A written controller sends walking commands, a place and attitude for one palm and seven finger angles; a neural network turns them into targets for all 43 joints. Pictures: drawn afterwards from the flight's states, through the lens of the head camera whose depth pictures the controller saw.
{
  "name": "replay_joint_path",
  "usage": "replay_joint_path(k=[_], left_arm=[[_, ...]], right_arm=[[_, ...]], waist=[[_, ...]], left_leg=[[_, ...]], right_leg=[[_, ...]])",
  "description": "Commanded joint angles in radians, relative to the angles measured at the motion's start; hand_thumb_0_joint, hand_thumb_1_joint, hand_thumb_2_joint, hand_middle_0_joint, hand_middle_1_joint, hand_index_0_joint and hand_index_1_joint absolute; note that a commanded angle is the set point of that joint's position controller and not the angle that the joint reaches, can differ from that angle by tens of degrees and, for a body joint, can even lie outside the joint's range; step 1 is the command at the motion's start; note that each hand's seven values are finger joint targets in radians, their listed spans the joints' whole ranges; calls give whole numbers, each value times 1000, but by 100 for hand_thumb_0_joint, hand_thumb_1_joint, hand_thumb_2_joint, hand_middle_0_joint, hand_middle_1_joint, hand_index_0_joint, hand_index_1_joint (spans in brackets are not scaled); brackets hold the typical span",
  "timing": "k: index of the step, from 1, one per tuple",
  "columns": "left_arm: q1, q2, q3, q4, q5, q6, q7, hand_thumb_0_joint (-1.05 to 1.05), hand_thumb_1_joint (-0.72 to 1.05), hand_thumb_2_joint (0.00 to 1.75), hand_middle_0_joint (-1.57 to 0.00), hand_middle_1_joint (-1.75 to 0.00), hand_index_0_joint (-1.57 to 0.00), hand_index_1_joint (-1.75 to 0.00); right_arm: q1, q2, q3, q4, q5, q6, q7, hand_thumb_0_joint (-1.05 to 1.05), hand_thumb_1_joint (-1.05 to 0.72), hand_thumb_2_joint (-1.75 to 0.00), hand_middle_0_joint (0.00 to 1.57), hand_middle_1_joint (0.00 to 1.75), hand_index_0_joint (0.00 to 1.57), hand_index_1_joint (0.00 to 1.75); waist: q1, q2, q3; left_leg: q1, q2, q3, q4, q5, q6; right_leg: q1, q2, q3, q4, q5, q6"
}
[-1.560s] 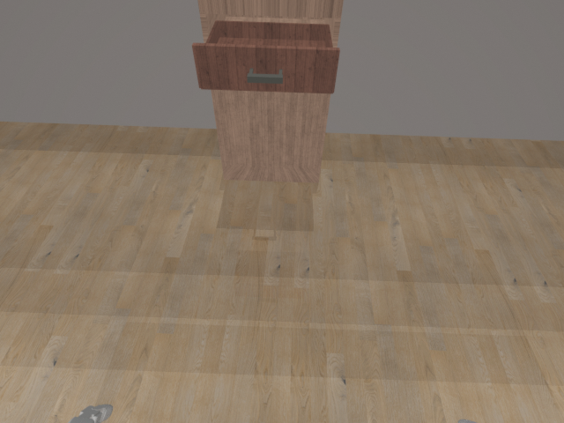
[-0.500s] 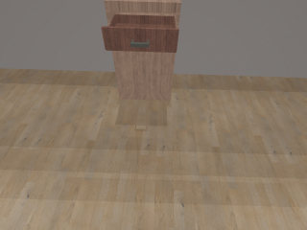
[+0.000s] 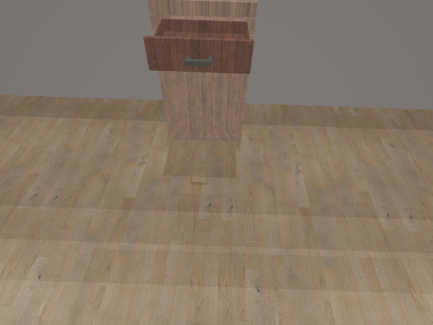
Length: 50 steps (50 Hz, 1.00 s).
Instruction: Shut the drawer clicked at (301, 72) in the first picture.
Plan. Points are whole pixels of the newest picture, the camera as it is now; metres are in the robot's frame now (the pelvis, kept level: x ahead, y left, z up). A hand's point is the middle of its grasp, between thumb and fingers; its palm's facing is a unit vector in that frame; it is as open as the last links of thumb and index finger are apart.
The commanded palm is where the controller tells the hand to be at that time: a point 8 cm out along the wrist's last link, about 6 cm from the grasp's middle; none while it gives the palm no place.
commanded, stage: walk to a spot facing it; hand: left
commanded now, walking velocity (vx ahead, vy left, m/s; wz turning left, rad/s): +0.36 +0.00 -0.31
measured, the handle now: (198, 59) +1.10 +0.14 -0.05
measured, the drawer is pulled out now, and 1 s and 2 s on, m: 0.26 0.26 0.26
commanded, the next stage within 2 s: turn to face it in 1.04 s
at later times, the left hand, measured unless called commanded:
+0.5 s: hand (145, 320) +0.17 +0.17 -0.19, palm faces -0.14 -0.98 -0.16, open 7.4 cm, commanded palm none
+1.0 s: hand (175, 253) +0.33 +0.13 -0.21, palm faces -0.04 -0.99 -0.10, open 7.4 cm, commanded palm none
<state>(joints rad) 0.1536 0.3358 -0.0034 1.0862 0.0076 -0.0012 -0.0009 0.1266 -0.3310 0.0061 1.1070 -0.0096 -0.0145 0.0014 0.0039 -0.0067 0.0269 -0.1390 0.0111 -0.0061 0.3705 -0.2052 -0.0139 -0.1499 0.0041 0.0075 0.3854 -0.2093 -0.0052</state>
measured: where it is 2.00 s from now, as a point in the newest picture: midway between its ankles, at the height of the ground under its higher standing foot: (231, 271)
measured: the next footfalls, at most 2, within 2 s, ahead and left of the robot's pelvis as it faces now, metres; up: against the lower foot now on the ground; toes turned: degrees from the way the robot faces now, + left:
right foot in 0.56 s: +0.27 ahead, -0.15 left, +0.00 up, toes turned -16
left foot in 1.00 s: +0.48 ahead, +0.05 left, +0.00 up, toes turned +1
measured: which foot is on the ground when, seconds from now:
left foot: down 0.00-0.58, up 0.60-0.98, down 1.00-1.00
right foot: down 0.00-0.28, up 0.30-0.54, down 0.56-1.00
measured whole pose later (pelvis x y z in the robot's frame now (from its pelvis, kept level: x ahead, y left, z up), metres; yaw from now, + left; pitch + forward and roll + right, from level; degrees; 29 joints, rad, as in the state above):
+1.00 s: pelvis +0.34 -0.03 -0.02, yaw -8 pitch -1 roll -3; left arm 0.38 0.15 0.05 1.10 0.02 -0.05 0.00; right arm 0.16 -0.14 -0.05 0.99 -0.03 -0.07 0.03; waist 0.03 -0.03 0.01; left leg -0.41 0.10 0.13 0.62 -0.23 0.02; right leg -0.07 -0.01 -0.13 0.52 -0.42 0.00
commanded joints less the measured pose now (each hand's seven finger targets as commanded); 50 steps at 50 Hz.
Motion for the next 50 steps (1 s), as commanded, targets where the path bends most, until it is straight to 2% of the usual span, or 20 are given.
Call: replay_joint_path(k=[1, 6, 11, 13, 14, 16, 18, 21, 23, 26, 27, 28, 29, 30, 33, 37, 45, 48, 49, 50], left_arm=[[40, 79, 12, -31, 3, -6, 16, 0, 90, 90, -20, -30, -20, -30], [111, 101, 38, -41, 14, 9, -5, 0, 90, 90, -20, -30, -20, -30], [160, 74, 56, -53, 7, -11, -7, 0, 90, 90, -20, -30, -20, -30], [130, 23, 56, -73, 10, -18, -10, 0, 90, 90, -20, -30, -20, -30], [93, -20, 50, -96, 11, -22, -14, 0, 90, 90, -20, -30, -20, -30], [-25, -25, 52, -153, 17, -40, -9, 0, 90, 90, -20, -30, -20, -30], [-27, -48, 58, -145, 14, -50, -16, 0, 90, 90, -20, -30, -20, -30], [-2, -102, 55, -142, 9, -34, -36, 0, 90, 90, -20, -30, -20, -30], [6, -125, 55, -139, 8, -31, -45, 0, 90, 90, -20, -30, -20, -30], [227, -99, 73, -64, 14, -36, -35, 0, 90, 90, -20, -30, -20, -30], [353, -56, 86, -26, 21, -45, -26, 0, 90, 90, -20, -30, -20, -30], [474, 35, 111, 2, 25, -58, -9, 0, 90, 90, -20, -30, -20, -30], [497, 112, 126, 8, 14, -62, 1, 0, 90, 90, -20, -30, -20, -30], [428, 117, 129, -9, -2, -56, 5, 0, 90, 90, -20, -30, -20, -30], [203, 1, 86, -62, 10, -60, 16, 0, 90, 90, -20, -30, -20, -30], [151, -33, 72, -60, 23, -74, 18, 0, 90, 90, -20, -30, -20, -30], [231, -15, 81, -35, 20, -78, 10, 0, 90, 90, -20, -30, -20, -30], [233, -34, 82, -31, 16, -71, 10, 0, 90, 90, -20, -30, -20, -30], [247, -71, 77, -39, 10, -71, 6, 0, 90, 90, -20, -30, -20, -30], [252, -130, 67, -66, -1, -72, -3, 0, 90, 90, -20, -30, -20, -30]], right_arm=[[28, -76, -9, -26, -6, -2, -10, 0, -90, -90, 20, 30, 20, 30], [74, -72, -26, -42, -18, 7, -2, 0, -90, -90, 20, 30, 20, 30], [165, -32, -34, -49, -11, -25, -7, 0, -90, -90, 20, 30, 20, 30], [249, -51, -48, -30, -11, -36, -13, 0, -90, -90, 20, 30, 20, 30], [331, -93, -62, -7, -16, -41, -17, 0, -90, -90, 20, 30, 20, 30], [460, -69, -65, 26, -16, -60, -32, 0, -90, -90, 20, 30, 20, 30], [445, -24, -57, 25, -15, -71, -38, 0, -90, -90, 20, 30, 20, 30], [356, -14, -61, 9, -19, -78, -39, 0, -90, -90, 20, 30, 20, 30], [335, -6, -59, 13, -19, -77, -35, 0, -90, -90, 20, 30, 20, 30], [320, -22, -64, 29, -4, -74, -35, 0, -90, -90, 20, 30, 20, 30], [318, -12, -65, 29, 2, -75, -27, 0, -90, -90, 20, 30, 20, 30], [327, 40, -55, 18, 10, -77, -15, 0, -90, -90, 20, 30, 20, 30], [351, 96, -51, -18, 14, -78, -16, 0, -90, -90, 20, 30, 20, 30], [275, 83, -57, -32, 11, -69, -16, 0, -90, -90, 20, 30, 20, 30], [204, 121, -60, -43, -9, -53, -6, 0, -90, -90, 20, 30, 20, 30], [291, 159, -62, -29, -14, -14, 3, 0, -90, -90, 20, 30, 20, 30], [81, 143, -66, -135, -9, -44, 28, 0, -90, -90, 20, 30, 20, 30], [205, 105, -76, -100, -16, -60, 15, 0, -90, -90, 20, 30, 20, 30], [343, 31, -93, -65, -25, -67, 3, 0, -90, -90, 20, 30, 20, 30], [467, -81, -122, -41, -31, -69, -7, 0, -90, -90, 20, 30, 20, 30]], waist=[[0, -5, -65], [11, -61, 100], [-15, -43, 97], [-55, 82, 103], [-84, 230, 111], [-125, 209, 159], [-98, 102, 142], [-37, 138, 133], [-18, 155, 128], [89, 109, 28], [142, 40, -58], [192, -131, -141], [151, -311, -204], [143, -173, -134], [38, -27, 83], [-49, -59, 68], [9, -80, 80], [-58, 21, 38], [-109, 162, -50], [-130, 416, -124]], left_leg=[[9, 97, -56, -31, -10, 19], [-158, 53, -14, 51, -365, 27], [-121, 58, 11, 128, -259, 41], [11, 149, -107, 19, -272, 88], [109, 272, -272, -105, -291, 147], [278, 406, -382, -153, 101, 240], [293, 402, -268, -100, 362, 245], [175, 320, -76, -134, 251, 178], [85, 264, 31, -123, 280, 140], [-2, 218, 136, 129, 547, 106], [-63, 174, 170, 299, 515, 76], [-239, 123, 195, 596, 205, 47], [-416, 22, 136, 900, -322, 26], [-483, 64, 39, 1017, -332, 45], [-456, 163, 3, 960, -156, 40], [-349, 163, 52, 752, -97, 5], [-292, 106, 129, 328, -22, 4], [-31, 60, 161, 174, -4, 22], [175, 160, 4, 95, -37, 68], [319, 433, -358, -50, 32, 171]], right_leg=[[-3, -110, 103, -65, -58, -11], [-122, -108, 211, -106, -453, -68], [-140, -118, 240, -26, -325, -119], [-284, -30, 135, 162, -239, -90], [-414, 43, 1, 374, -213, -56], [-670, -27, 13, 642, -308, -32], [-671, -82, 18, 677, -292, -35], [-519, -100, -45, 519, -209, -33], [-356, -63, -124, 373, -123, -39], [-1, 20, -193, 236, 20, -74], [169, 23, -174, 192, 56, -84], [339, -175, 65, 113, -56, -144], [389, -428, 535, -63, -116, -254], [309, -450, 590, -149, -244, -287], [-86, -367, 344, -177, -228, -214], [-213, -282, 100, -208, -78, -172], [-70, -256, 48, -163, -16, -154], [-118, -196, -14, 53, 117, -118], [-222, -117, -71, 312, 122, -76], [-435, 15, -163, 654, -307, -19]])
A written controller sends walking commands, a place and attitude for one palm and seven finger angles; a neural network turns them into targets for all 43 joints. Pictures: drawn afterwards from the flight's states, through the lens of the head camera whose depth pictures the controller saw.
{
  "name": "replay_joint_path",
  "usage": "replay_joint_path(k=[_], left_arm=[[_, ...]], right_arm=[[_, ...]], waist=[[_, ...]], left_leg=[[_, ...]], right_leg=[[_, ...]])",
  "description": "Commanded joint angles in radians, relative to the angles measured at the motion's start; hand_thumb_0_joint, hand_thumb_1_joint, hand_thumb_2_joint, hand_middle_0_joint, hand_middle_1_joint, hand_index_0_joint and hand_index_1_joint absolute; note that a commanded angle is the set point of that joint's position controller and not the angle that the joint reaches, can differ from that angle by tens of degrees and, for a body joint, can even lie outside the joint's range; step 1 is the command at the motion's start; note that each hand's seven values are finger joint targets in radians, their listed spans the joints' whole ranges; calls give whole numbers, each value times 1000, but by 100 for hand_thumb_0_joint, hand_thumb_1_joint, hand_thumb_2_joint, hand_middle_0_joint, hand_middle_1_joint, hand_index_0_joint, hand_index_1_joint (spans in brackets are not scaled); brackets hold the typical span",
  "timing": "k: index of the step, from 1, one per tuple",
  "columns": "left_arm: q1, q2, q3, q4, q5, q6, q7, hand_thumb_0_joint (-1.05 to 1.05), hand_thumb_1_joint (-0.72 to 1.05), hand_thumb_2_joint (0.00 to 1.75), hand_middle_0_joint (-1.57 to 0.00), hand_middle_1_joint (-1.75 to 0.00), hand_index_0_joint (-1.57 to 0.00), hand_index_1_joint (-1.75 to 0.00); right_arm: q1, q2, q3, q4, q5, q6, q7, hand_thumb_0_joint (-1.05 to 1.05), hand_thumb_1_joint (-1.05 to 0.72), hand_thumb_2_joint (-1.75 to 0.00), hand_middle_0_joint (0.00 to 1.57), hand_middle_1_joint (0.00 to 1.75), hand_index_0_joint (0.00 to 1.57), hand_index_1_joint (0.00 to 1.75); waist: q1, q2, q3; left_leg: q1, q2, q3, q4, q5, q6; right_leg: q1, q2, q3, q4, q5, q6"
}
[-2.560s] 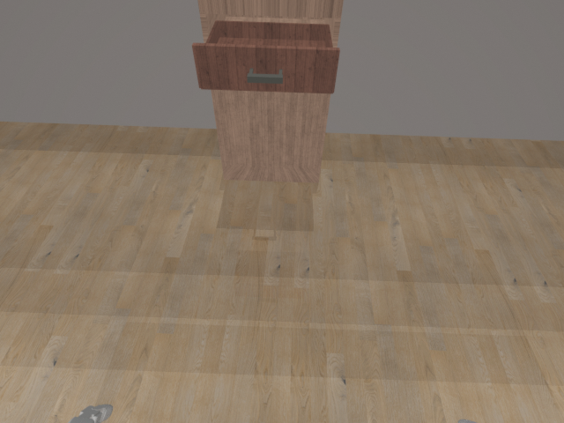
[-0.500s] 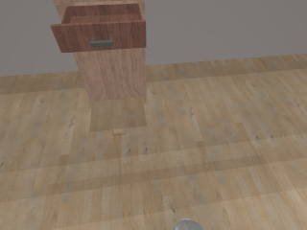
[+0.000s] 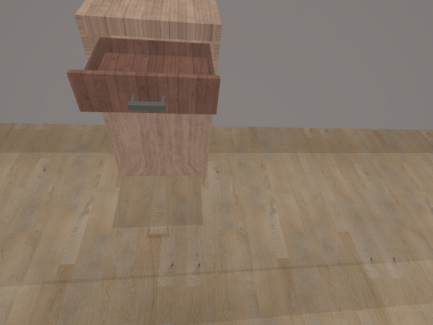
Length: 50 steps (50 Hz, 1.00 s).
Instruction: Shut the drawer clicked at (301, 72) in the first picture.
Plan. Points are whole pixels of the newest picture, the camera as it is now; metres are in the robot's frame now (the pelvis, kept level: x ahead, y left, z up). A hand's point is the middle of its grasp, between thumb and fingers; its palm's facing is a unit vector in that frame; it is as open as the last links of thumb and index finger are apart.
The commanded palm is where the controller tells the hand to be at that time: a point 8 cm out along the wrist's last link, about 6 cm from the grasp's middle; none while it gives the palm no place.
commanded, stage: walk to a spot facing it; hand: left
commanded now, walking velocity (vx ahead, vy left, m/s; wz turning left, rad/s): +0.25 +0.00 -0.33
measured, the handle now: (147, 101) +0.72 +0.28 -0.03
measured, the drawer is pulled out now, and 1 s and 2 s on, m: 0.26 0.26 0.26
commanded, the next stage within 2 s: turn to face it in 0.04 s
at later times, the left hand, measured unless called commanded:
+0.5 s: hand (154, 279) +0.24 +0.15 -0.16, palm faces +0.00 -0.98 -0.18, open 7.4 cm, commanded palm none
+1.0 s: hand out of the picture +0.13 +0.23 -0.16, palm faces +0.19 -0.97 -0.16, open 7.4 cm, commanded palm none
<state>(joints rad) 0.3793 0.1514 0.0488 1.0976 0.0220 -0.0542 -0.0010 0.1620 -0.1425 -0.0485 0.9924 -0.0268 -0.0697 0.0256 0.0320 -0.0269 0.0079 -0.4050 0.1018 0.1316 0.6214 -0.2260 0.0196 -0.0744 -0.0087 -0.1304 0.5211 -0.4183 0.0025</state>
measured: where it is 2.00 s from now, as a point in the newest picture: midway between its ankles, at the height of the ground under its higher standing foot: (206, 292)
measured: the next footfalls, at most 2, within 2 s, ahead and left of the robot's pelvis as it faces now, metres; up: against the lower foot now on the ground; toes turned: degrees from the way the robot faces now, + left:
right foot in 0.42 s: +0.24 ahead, -0.12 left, +0.00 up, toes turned -9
left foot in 0.76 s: +0.19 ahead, +0.11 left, +0.00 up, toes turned +13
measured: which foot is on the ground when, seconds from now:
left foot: down 0.00-0.44, up 0.46-0.74, down 0.76-1.00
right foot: down 0.00-0.00, up 0.02-0.40, down 0.42-0.78, up 0.80-1.00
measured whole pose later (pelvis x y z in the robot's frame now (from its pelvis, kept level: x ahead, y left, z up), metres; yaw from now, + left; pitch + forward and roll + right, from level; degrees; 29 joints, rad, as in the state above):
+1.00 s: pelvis +0.16 +0.05 +0.02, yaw +8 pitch -1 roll -2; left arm 0.31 0.21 0.07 1.08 0.03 0.03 0.00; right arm 0.32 -0.14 -0.03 1.04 -0.02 -0.04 -0.02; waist 0.01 -0.04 0.01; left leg -0.15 -0.01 0.11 0.37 -0.20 0.09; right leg -0.46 -0.07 -0.05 1.05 -0.28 0.03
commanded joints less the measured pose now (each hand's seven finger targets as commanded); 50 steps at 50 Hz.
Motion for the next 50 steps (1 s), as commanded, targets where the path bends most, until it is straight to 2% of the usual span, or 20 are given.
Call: replay_joint_path(k=[1, 4, 7, 14, 17, 20, 21, 22, 23, 25, 27, 33, 36, 37, 38, 39, 40, 42, 46, 50], left_arm=[[-26, 88, 19, -101, -4, -21, 2, 0, 90, 90, -20, -30, -20, -30], [-73, 69, 28, -72, 1, -8, -5, 0, 90, 90, -20, -30, -20, -30], [-12, 19, 23, -50, 8, 30, -8, 0, 90, 90, -20, -30, -20, -30], [-105, 11, 2, -84, 4, 39, 3, 0, 90, 90, -20, -30, -20, -30], [-130, 28, -2, -89, 4, 34, 10, 0, 90, 90, -20, -30, -20, -30], [-59, 90, 13, -68, 2, 21, 20, 0, 90, 90, -20, -30, -20, -30], [-9, 156, 24, -56, 7, 12, 29, 0, 90, 90, -20, -30, -20, -30], [28, 215, 34, -51, 1, 11, 33, 0, 90, 90, -20, -30, -20, -30], [19, 216, 26, -62, -3, 18, 33, 0, 90, 90, -20, -30, -20, -30], [-76, 163, 26, -75, -5, 16, 42, 0, 90, 90, -20, -30, -20, -30], [-128, 135, 26, -99, -3, 26, 49, 0, 90, 90, -20, -30, -20, -30], [-164, 167, 41, -130, 10, 49, 50, 0, 90, 90, -20, -30, -20, -30], [-168, 166, 40, -128, -2, 64, 42, 0, 90, 90, -20, -30, -20, -30], [-169, 137, 31, -130, -7, 71, 39, 0, 90, 90, -20, -30, -20, -30], [-156, 83, 22, -151, -15, 79, 31, 0, 90, 90, -20, -30, -20, -30], [-194, 65, 17, -179, -12, 79, 25, 0, 90, 90, -20, -30, -20, -30], [-228, 82, 22, -182, -1, 76, 20, 0, 90, 90, -20, -30, -20, -30], [-197, 88, 26, -149, 13, 69, 6, 0, 90, 90, -20, -30, -20, -30], [-103, 85, 16, -84, 11, 55, -6, 0, 90, 90, -20, -30, -20, -30], [-103, 90, 16, -75, 11, 52, -4, 0, 90, 90, -20, -30, -20, -30]], right_arm=[[438, -258, -56, 82, -4, -1, -41, 0, -90, -90, 20, 30, 20, 30], [253, -127, -16, 40, -1, -16, -52, 0, -90, -90, 20, 30, 20, 30], [205, -74, -10, 39, 3, -29, -58, 0, -90, -90, 20, 30, 20, 30], [239, -117, -2, 82, 7, -9, -57, 0, -90, -90, 20, 30, 20, 30], [248, -122, -7, 99, 7, 15, -56, 0, -90, -90, 20, 30, 20, 30], [238, -103, -7, 106, 16, 28, -53, 0, -90, -90, 20, 30, 20, 30], [260, -66, -1, 98, 21, 30, -49, 0, -90, -90, 20, 30, 20, 30], [280, -37, -1, 84, 24, 41, -47, 0, -90, -90, 20, 30, 20, 30], [269, -40, -3, 80, 24, 58, -56, 0, -90, -90, 20, 30, 20, 30], [244, -41, -4, 87, 21, 75, -53, 0, -90, -90, 20, 30, 20, 30], [235, -35, -10, 91, 20, 83, -47, 0, -90, -90, 20, 30, 20, 30], [197, -9, -8, 51, 14, 96, -33, 0, -90, -90, 20, 30, 20, 30], [217, -30, -6, 51, 11, 88, -34, 0, -90, -90, 20, 30, 20, 30], [247, -57, -11, 62, 11, 82, -34, 0, -90, -90, 20, 30, 20, 30], [260, -137, -22, 46, -1, 73, -37, 0, -90, -90, 20, 30, 20, 30], [259, -202, -32, 23, -11, 73, -43, 0, -90, -90, 20, 30, 20, 30], [227, -212, -34, 18, -14, 69, -49, 0, -90, -90, 20, 30, 20, 30], [191, -166, -20, 12, -5, 50, -59, 0, -90, -90, 20, 30, 20, 30], [199, -141, -11, 18, 7, 24, -61, 0, -90, -90, 20, 30, 20, 30], [273, -133, -14, 49, 13, 13, -63, 0, -90, -90, 20, 30, 20, 30]], waist=[[-157, 325, -99], [-82, 121, 45], [-26, 105, 43], [-43, 166, 36], [-48, 157, 16], [3, 78, -21], [15, -73, -79], [9, -192, -94], [11, -153, -87], [-10, -211, -46], [-30, -117, -30], [-36, -107, 17], [-55, -90, 24], [-70, 17, 23], [-71, 266, 41], [-88, 359, 73], [-91, 292, 93], [-63, 248, 117], [-46, 125, 61], [-62, 103, 56]], left_leg=[[571, 389, -562, -346, 78, 184], [333, 316, -299, -367, 231, 132], [239, 236, -82, -374, 379, 94], [280, 167, -17, -308, 673, 129], [259, 159, -69, -253, 548, 119], [187, 100, -77, -113, 299, 44], [51, 28, -26, 29, 56, -1], [-25, -61, 4, 210, -341, -36], [-4, -52, -73, 342, -436, -33], [-38, -14, -110, 461, -353, -45], [-37, -10, -105, 472, -288, -50], [64, -25, -39, 212, -232, -54], [212, -48, -10, -41, -64, -53], [280, -15, -75, -168, -20, -43], [241, 153, -333, -313, -61, 21], [167, 278, -512, -449, -153, 118], [129, 287, -525, -484, -253, 163], [166, 220, -466, -494, -326, 134], [287, 138, -298, -474, -130, 114], [379, 154, -301, -481, -55, 139]], right_leg=[[-574, 6, 89, 692, -158, -44], [-582, -95, 145, 798, 58, -33], [-501, -99, 127, 721, 146, -6], [-361, -72, 24, 253, 191, 22], [-246, -49, 7, 121, 213, 24], [-37, -95, 39, -77, 436, 28], [115, -255, 193, -62, 682, -17], [146, -426, 306, -114, 916, -120], [61, -456, 290, -152, 904, -177], [-17, -406, 250, -190, 783, -181], [-58, -366, 159, -203, 659, -163], [-200, -337, 74, -221, 327, -138], [-277, -289, 32, -139, 164, -78], [-335, -244, 8, -50, 84, -39], [-408, -130, -48, 99, -43, 26], [-438, -59, -28, 273, -144, 40], [-442, -77, 50, 400, -121, 20], [-520, -81, 91, 531, -17, 9], [-527, -85, 98, 555, 145, 24], [-569, -93, 105, 520, 167, 38]])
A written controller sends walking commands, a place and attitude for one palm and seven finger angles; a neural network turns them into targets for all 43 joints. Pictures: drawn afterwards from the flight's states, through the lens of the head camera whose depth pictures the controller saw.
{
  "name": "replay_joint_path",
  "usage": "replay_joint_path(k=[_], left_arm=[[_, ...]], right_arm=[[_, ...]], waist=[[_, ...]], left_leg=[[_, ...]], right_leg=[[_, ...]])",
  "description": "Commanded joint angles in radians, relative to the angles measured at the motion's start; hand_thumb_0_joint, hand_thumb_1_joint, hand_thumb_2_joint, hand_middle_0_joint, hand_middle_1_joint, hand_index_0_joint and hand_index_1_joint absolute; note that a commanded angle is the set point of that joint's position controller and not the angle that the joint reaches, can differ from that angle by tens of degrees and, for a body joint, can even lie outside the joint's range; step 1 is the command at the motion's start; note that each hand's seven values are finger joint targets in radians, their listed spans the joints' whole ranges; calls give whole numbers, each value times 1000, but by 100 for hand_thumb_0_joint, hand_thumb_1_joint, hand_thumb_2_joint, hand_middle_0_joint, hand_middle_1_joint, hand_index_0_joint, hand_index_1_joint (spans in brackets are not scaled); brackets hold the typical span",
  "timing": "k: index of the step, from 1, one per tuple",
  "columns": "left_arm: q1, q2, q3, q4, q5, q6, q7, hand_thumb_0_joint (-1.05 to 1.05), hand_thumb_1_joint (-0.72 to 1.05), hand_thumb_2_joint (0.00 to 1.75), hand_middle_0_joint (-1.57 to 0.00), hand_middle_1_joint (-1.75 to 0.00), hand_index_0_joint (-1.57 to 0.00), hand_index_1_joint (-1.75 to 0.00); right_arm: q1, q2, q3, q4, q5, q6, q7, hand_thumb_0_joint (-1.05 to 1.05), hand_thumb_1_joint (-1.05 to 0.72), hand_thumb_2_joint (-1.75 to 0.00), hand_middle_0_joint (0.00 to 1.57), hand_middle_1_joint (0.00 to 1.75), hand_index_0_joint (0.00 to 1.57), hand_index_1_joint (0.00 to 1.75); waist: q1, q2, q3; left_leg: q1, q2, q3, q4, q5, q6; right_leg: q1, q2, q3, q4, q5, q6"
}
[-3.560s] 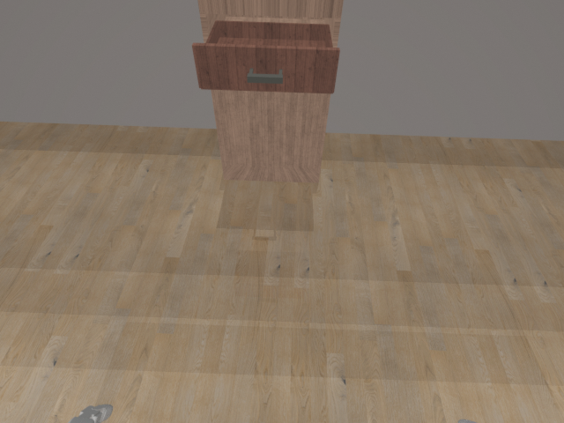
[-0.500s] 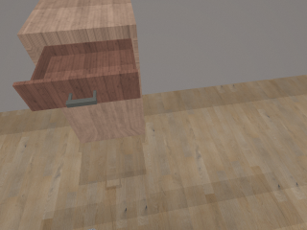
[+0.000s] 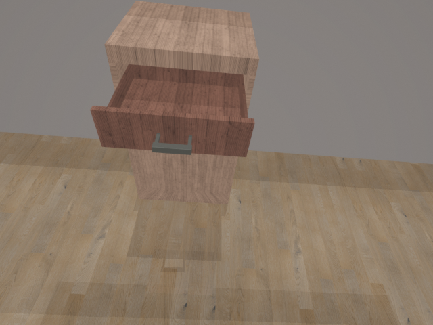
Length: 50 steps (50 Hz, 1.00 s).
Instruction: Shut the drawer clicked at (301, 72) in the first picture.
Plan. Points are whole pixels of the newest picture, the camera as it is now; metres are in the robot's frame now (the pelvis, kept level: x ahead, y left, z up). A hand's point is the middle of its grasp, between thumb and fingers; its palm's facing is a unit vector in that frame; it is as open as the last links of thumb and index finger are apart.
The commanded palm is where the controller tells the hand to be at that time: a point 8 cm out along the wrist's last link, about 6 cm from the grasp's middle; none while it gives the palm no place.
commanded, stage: take the last steps up to it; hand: left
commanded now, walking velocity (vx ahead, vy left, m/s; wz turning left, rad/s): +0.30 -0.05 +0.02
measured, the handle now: (173, 143) +0.59 +0.16 -0.05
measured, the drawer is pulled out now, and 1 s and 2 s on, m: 0.26 0.26 0.26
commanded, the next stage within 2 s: come to a stop and stand still in 0.76 s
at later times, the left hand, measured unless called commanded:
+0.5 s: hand (173, 295) +0.22 +0.10 -0.17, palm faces +0.02 -0.98 -0.21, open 7.3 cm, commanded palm none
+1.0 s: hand out of the picture +0.14 +0.06 -0.19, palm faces +0.19 -0.97 -0.14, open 7.4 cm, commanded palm none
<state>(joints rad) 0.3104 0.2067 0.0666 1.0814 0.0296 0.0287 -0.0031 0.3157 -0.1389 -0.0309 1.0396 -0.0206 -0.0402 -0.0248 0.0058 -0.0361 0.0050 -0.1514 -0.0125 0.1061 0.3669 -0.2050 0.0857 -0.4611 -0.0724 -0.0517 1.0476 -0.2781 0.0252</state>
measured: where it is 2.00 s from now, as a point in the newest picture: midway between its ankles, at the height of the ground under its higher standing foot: outside the picture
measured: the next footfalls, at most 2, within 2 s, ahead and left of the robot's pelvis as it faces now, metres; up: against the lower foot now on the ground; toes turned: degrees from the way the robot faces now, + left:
right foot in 0.46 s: +0.22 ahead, -0.18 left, +0.00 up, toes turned -7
left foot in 0.96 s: +0.32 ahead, +0.04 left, +0.00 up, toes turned +9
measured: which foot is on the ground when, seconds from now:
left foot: down 0.00-0.46, up 0.48-0.94, down 0.96-1.00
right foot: up 0.00-0.44, down 0.46-0.98, up 1.00-1.00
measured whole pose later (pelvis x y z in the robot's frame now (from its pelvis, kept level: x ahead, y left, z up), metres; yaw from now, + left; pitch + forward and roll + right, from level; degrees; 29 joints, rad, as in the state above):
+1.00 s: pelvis +0.24 -0.08 -0.01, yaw +3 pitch -1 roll -1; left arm 0.42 0.11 0.01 1.17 0.01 -0.03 0.03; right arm 0.10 -0.14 -0.02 1.04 -0.02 -0.04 -0.01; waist 0.07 -0.01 0.06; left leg -0.30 0.05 0.09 0.52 -0.17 0.01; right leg -0.09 -0.02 -0.17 0.48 -0.36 -0.02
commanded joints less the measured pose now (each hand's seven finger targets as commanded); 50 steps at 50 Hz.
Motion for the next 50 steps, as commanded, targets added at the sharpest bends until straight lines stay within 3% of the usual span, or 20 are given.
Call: replay_joint_path(k=[1, 9, 17, 19, 21, 22, 23, 24, 25, 26, 28, 31, 37, 43, 45, 46, 47, 48, 49, 50], left_arm=[[-39, 35, -3, -59, 2, -31, -2, 0, 90, 90, -20, -30, -20, -30], [-131, 11, -4, -74, -2, -37, -7, 0, 90, 90, -20, -30, -20, -30], [-203, -17, 2, -104, -8, -53, -12, 0, 90, 90, -20, -30, -20, -30], [-169, -14, 7, -98, -7, -60, -12, 0, 90, 90, -20, -30, -20, -30], [5, 26, 20, -46, -4, -73, -8, 0, 90, 90, -20, -30, -20, -30], [131, 94, 33, -12, 2, -84, 0, 0, 90, 90, -20, -30, -20, -30], [233, 196, 51, 6, -2, -89, 10, 0, 90, 90, -20, -30, -20, -30], [243, 196, 46, 0, -19, -87, 14, 0, 90, 90, -20, -30, -20, -30], [151, 162, 41, -14, -18, -91, 16, 0, 90, 90, -20, -30, -20, -30], [81, 126, 31, -33, -19, -95, 16, 0, 90, 90, -20, -30, -20, -30], [-9, 47, 6, -58, -18, -102, 22, 0, 90, 90, -20, -30, -20, -30], [25, 2, -8, -46, -12, -113, 23, 0, 90, 90, -20, -30, -20, -30], [86, 46, -14, -16, -9, -119, 23, 0, 90, 90, -20, -30, -20, -30], [143, 58, -18, 27, -6, -107, 27, 0, 90, 90, -20, -30, -20, -30], [128, 42, -24, 37, -9, -92, 34, 0, 90, 90, -20, -30, -20, -30], [120, 31, -30, 42, -13, -85, 37, 0, 90, 90, -20, -30, -20, -30], [130, 14, -36, 43, -13, -80, 40, 0, 90, 90, -20, -30, -20, -30], [151, -16, -46, 44, -22, -77, 47, 0, 90, 90, -20, -30, -20, -30], [184, -40, -55, 50, -28, -70, 54, 0, 90, 90, -20, -30, -20, -30], [186, -38, -55, 55, -22, -59, 60, 0, 90, 90, -20, -30, -20, -30]], right_arm=[[129, -138, -32, 7, 7, -18, -13, 0, -90, -90, 20, 30, 20, 30], [202, -115, -34, 67, -1, -25, -14, 0, -90, -90, 20, 30, 20, 30], [198, -122, -40, 95, -13, -22, -7, 0, -90, -90, 20, 30, 20, 30], [179, -124, -39, 94, -14, -20, -7, 0, -90, -90, 20, 30, 20, 30], [159, -116, -34, 93, -7, -18, -5, 0, -90, -90, 20, 30, 20, 30], [161, -88, -31, 79, 1, -21, 4, 0, -90, -90, 20, 30, 20, 30], [178, -38, -15, 46, 9, -22, 11, 0, -90, -90, 20, 30, 20, 30], [118, -83, -22, 23, 3, -14, 12, 0, -90, -90, 20, 30, 20, 30], [106, -71, -33, 28, 5, -15, 15, 0, -90, -90, 20, 30, 20, 30], [80, -61, -33, 31, 3, -15, 17, 0, -90, -90, 20, 30, 20, 30], [91, -47, -32, 44, -2, 4, 19, 0, -90, -90, 20, 30, 20, 30], [102, -25, -27, 50, -6, 24, 19, 0, -90, -90, 20, 30, 20, 30], [-44, -45, -25, -9, 0, 29, 31, 0, -90, -90, 20, 30, 20, 30], [-181, -51, -11, -50, 4, 16, 34, 0, -90, -90, 20, 30, 20, 30], [-163, -39, 1, -33, 6, 12, 21, 0, -90, -90, 20, 30, 20, 30], [-120, -42, 5, -13, 5, 7, 14, 0, -90, -90, 20, 30, 20, 30], [-61, -75, -1, 9, 4, -3, 6, 0, -90, -90, 20, 30, 20, 30], [-12, -125, -7, 19, 3, -8, -5, 0, -90, -90, 20, 30, 20, 30], [-3, -160, -9, 28, 12, -1, -15, 0, -90, -90, 20, 30, 20, 30], [-12, -171, -13, 31, 16, 10, -18, 0, -90, -90, 20, 30, 20, 30]], waist=[[-39, 115, 60], [-62, 116, 122], [-56, 150, 163], [-33, 136, 161], [48, 50, 65], [96, -93, -21], [106, -332, -90], [110, -201, -67], [71, -115, -24], [49, -88, 15], [-8, -29, 78], [-33, -35, 88], [-6, -22, 64], [34, -52, 78], [21, -56, 52], [2, -62, 16], [-12, -26, -26], [-22, 60, -104], [-10, 134, -148], [-11, 138, -104]], left_leg=[[140, 277, -282, -228, -75, 84], [159, 308, -292, -243, -48, 119], [50, 299, -235, -197, -8, 104], [2, 286, -205, -140, 27, 83], [-76, 207, -125, 77, 68, 31], [-209, 131, -46, 313, -21, -10], [-415, 8, 10, 617, -356, -49], [-452, 39, -87, 781, -368, -39], [-464, 79, -108, 849, -271, -39], [-455, 106, -111, 873, -201, -45], [-383, 143, -117, 828, -100, -62], [-355, 135, -88, 754, -52, -91], [-390, 133, -59, 528, -29, -113], [-292, 94, -31, 315, -59, -100], [-171, 71, -34, 186, -17, -99], [-76, 57, -28, 83, 98, -99], [42, 99, -47, 55, 357, -86], [206, 209, -128, 113, 727, -43], [280, 312, -190, 142, 961, 20], [231, 341, -180, 107, 955, 47]], right_leg=[[-192, -36, 27, -28, 23, 17], [-209, -53, 15, -181, 10, 10], [-58, -22, -35, -359, -2, -15], [54, 1, -53, -435, 23, -23], [335, 33, -62, -561, 80, -38], [525, -94, 94, -622, -22, -82], [662, -340, 470, -772, -58, -168], [577, -372, 531, -838, -61, -202], [500, -348, 467, -847, -95, -207], [407, -324, 420, -853, -69, -198], [250, -258, 220, -878, 51, -169], [219, -208, 88, -873, 289, -164], [330, -214, 71, -860, 423, -198], [372, -224, 65, -803, 521, -188], [368, -178, 30, -726, 615, -158], [367, -137, 2, -655, 643, -122], [337, -96, -18, -568, 591, -78], [242, -55, -34, -514, 415, -41], [200, -27, -40, -531, 129, -10], [210, -13, -30, -527, -92, -7]])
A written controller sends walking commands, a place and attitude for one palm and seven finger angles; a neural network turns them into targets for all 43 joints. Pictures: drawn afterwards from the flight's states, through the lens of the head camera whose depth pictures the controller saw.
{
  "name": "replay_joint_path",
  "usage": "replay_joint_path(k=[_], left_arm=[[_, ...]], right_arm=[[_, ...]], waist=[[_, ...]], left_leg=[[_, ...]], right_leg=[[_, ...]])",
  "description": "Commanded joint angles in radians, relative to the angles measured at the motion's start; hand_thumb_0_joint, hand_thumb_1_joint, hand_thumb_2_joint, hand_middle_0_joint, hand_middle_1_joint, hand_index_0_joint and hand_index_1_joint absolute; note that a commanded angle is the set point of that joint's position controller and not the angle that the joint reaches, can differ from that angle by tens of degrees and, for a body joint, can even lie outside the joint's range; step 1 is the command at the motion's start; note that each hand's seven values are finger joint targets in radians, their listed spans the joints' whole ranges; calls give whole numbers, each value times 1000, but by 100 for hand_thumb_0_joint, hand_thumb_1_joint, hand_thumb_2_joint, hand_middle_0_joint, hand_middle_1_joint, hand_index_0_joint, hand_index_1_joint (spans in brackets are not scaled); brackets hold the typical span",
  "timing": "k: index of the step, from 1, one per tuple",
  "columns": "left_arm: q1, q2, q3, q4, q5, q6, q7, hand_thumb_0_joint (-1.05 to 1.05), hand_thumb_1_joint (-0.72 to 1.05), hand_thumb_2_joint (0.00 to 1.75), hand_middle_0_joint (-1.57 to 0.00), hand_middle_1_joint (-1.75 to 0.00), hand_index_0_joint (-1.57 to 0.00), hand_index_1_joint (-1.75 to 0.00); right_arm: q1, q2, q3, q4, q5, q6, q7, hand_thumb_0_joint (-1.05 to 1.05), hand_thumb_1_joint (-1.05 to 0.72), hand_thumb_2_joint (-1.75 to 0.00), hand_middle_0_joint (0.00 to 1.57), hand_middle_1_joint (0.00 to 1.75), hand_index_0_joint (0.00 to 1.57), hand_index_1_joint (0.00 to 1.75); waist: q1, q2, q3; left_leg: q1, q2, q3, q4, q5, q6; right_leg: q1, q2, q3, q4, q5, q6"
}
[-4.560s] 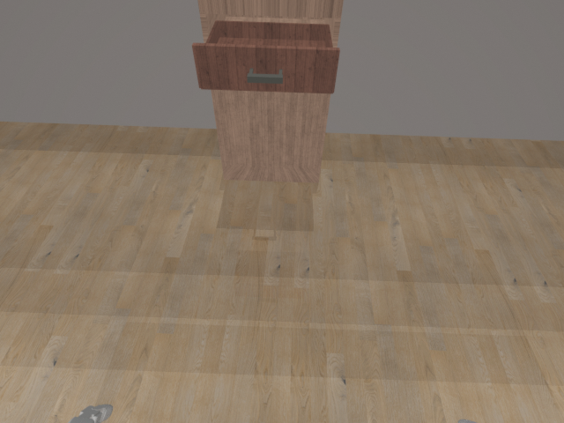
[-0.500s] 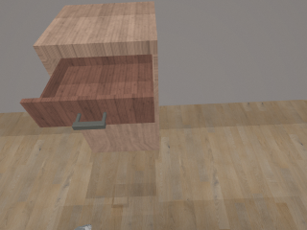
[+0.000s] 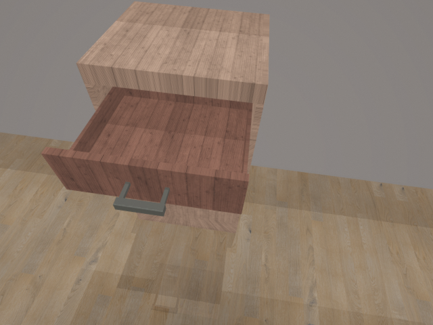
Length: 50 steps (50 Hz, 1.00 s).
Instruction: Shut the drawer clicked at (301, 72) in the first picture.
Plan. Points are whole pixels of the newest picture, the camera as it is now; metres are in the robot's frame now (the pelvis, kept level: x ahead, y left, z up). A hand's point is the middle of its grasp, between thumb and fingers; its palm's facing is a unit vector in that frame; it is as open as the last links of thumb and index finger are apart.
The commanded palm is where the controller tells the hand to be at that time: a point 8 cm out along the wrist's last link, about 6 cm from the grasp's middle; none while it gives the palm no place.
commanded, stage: come to a stop and stand still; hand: left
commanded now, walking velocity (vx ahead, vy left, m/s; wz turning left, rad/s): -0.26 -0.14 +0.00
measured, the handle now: (143, 198) +0.36 +0.22 -0.04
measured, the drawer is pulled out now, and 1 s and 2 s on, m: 0.26 0.26 0.26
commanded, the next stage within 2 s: look again from close up in 1.66 s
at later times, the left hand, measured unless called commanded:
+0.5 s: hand out of the picture -0.01 +0.12 -0.15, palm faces +0.03 -0.96 -0.28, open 7.4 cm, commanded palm none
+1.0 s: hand out of the picture -0.12 +0.13 -0.16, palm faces +0.12 -0.96 -0.24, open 7.4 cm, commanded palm none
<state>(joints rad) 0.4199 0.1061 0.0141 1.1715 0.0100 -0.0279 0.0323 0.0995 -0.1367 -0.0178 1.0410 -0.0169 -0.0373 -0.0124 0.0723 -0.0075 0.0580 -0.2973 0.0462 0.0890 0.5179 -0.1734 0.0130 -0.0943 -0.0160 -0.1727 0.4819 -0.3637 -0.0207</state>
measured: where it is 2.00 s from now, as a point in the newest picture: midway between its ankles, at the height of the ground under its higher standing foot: outside the picture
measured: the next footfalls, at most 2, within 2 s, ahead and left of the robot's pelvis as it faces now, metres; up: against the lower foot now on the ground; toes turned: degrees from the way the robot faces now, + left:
right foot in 0.36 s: -0.01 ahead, -0.15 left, +0.00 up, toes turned -4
left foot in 1.04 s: +0.03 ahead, +0.11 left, +0.00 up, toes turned +3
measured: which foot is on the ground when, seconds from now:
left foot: down 0.00-0.38, up 0.40-1.00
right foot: up 0.00-0.34, down 0.36-1.00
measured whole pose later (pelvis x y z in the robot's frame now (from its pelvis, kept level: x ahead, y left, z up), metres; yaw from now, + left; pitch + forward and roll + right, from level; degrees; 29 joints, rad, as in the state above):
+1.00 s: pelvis -0.06 -0.04 +0.01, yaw +0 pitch -1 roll +2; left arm 0.38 0.15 0.04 1.10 0.03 0.01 0.03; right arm 0.15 -0.20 -0.04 1.02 -0.01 0.04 0.00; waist 0.07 0.01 0.03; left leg -0.27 0.03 0.02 0.63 -0.31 -0.04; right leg -0.20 -0.06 -0.07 0.45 -0.23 -0.01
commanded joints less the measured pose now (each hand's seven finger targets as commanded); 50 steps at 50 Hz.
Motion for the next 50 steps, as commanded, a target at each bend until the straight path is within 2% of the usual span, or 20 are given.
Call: replay_joint_path(k=[1, 4, 9, 12, 15, 16, 17, 18, 19, 20, 21, 22, 25, 29, 32, 35, 40, 46, 49, 50], left_arm=[[81, 72, -1, -28, -3, 10, 24, 0, 90, 90, -20, -30, -20, -30], [35, 114, 17, -59, 5, 45, 22, 0, 90, 90, -20, -30, -20, -30], [-10, 107, 49, -112, 10, 69, 13, 0, 90, 90, -20, -30, -20, -30], [-23, 96, 55, -136, 9, 76, 1, 0, 90, 90, -20, -30, -20, -30], [-2, 79, 47, -129, 9, 61, -7, 0, 90, 90, -20, -30, -20, -30], [28, 84, 45, -112, 10, 53, -7, 0, 90, 90, -20, -30, -20, -30], [58, 110, 46, -97, 15, 44, -5, 0, 90, 90, -20, -30, -20, -30], [37, 171, 47, -107, 25, 31, -1, 0, 90, 90, -20, -30, -20, -30], [-37, 251, 51, -147, 22, 33, 0, 0, 90, 90, -20, -30, -20, -30], [-113, 278, 53, -185, 20, 36, 2, 0, 90, 90, -20, -30, -20, -30], [-153, 265, 57, -192, 18, 24, 5, 0, 90, 90, -20, -30, -20, -30], [-157, 239, 54, -189, 17, 20, 7, 0, 90, 90, -20, -30, -20, -30], [-133, 219, 48, -186, 6, 6, -1, 0, 90, 90, -20, -30, -20, -30], [-20, 231, 65, -162, 2, 2, 15, 0, 90, 90, -20, -30, -20, -30], [25, 228, 69, -140, 4, 2, 29, 0, 90, 90, -20, -30, -20, -30], [46, 213, 66, -131, 9, 3, 34, 0, 90, 90, -20, -30, -20, -30], [15, 203, 59, -136, 16, 9, 25, 0, 90, 90, -20, -30, -20, -30], [-32, 222, 57, -132, 25, 18, 6, 0, 90, 90, -20, -30, -20, -30], [-64, 216, 55, -120, 17, 24, 5, 0, 90, 90, -20, -30, -20, -30], [-70, 195, 49, -117, 11, 29, 4, 0, 90, 90, -20, -30, -20, -30]], right_arm=[[158, -164, -21, 27, 14, 13, -37, 0, -90, -90, 20, 30, 20, 30], [153, -172, -33, 22, 14, 27, -54, 0, -90, -90, 20, 30, 20, 30], [109, -183, -65, -19, 1, 43, -53, 0, -90, -90, 20, 30, 20, 30], [55, -186, -68, -46, -8, 47, -39, 0, -90, -90, 20, 30, 20, 30], [25, -186, -69, -45, -15, 55, -21, 0, -90, -90, 20, 30, 20, 30], [28, -177, -66, -41, -13, 59, -16, 0, -90, -90, 20, 30, 20, 30], [30, -147, -59, -36, -8, 62, -11, 0, -90, -90, 20, 30, 20, 30], [49, -83, -44, -40, 6, 71, -6, 0, -90, -90, 20, 30, 20, 30], [33, -60, -37, -69, 5, 78, 5, 0, -90, -90, 20, 30, 20, 30], [22, -109, -48, -77, -2, 81, 12, 0, -90, -90, 20, 30, 20, 30], [36, -116, -52, -56, -8, 86, 13, 0, -90, -90, 20, 30, 20, 30], [71, -119, -50, -34, -8, 86, 10, 0, -90, -90, 20, 30, 20, 30], [182, -122, -48, 10, -7, 73, 17, 0, -90, -90, 20, 30, 20, 30], [184, -150, -55, -18, -7, 85, 10, 0, -90, -90, 20, 30, 20, 30], [159, -152, -56, -43, -4, 97, 5, 0, -90, -90, 20, 30, 20, 30], [142, -140, -53, -53, -5, 103, 4, 0, -90, -90, 20, 30, 20, 30], [131, -129, -48, -51, -2, 100, 7, 0, -90, -90, 20, 30, 20, 30], [90, -100, -33, -50, 11, 72, 8, 0, -90, -90, 20, 30, 20, 30], [149, -89, -24, -21, 12, 53, 0, 0, -90, -90, 20, 30, 20, 30], [176, -100, -21, -8, 14, 42, -4, 0, -90, -90, 20, 30, 20, 30]], waist=[[-63, 174, -133], [-76, 173, -53], [-71, 84, -127], [-55, 118, -138], [-42, 190, -112], [-26, 173, -91], [-9, 91, -63], [-21, -110, -15], [-28, -281, 65], [-34, -206, 112], [-47, -236, 157], [-58, -183, 179], [-68, -75, 110], [-28, -92, -25], [-12, -111, -79], [-8, -121, -77], [-25, -151, -24], [-28, -201, 14], [-63, -193, -5], [-74, -114, -7]], left_leg=[[331, 275, -179, -87, 896, 129], [251, 308, -216, -153, 946, 167], [185, 316, -205, -166, 622, 200], [77, 292, -192, -216, 239, 166], [-22, 231, -178, -251, -155, 106], [-89, 190, -153, -231, -272, 71], [-152, 121, -109, -170, -344, 29], [-189, 27, -41, -4, -352, -28], [-190, -5, -23, 120, -317, -49], [-137, 14, -70, 220, -295, -40], [-159, 15, -103, 273, -231, -33], [-163, 16, -104, 298, -182, -32], [-195, -8, -89, 370, -89, -48], [-282, -23, -115, 475, -110, -78], [-314, -20, -130, 510, -150, -91], [-309, -18, -135, 521, -160, -92], [-240, -3, -120, 472, -159, -81], [-36, -20, -59, 192, -188, -53], [152, -31, -32, -55, -52, -44], [222, -16, -47, -134, -9, -40]], right_leg=[[-155, -68, 97, 67, -61, 46], [-220, -59, 139, 267, -168, 47], [-276, -46, 186, 498, -153, 47], [-228, -47, 181, 450, -118, 39], [-99, -31, 120, 203, -49, 31], [-16, -16, 94, 81, 26, 33], [40, -23, 110, -42, 53, 36], [-34, -162, 311, -244, -176, 2], [-217, -322, 527, -421, -436, -60], [-355, -360, 556, -466, -490, -95], [-388, -327, 559, -471, -440, -73], [-360, -314, 529, -453, -336, -55], [-161, -249, 349, -327, 65, -44], [87, -302, 329, -204, 519, -70], [177, -335, 335, -144, 726, -99], [172, -329, 345, -135, 736, -108], [31, -309, 363, -209, 411, -130], [-128, -266, 338, -249, 209, -126], [-209, -211, 282, -186, 151, -73], [-248, -172, 257, -143, 103, -44]])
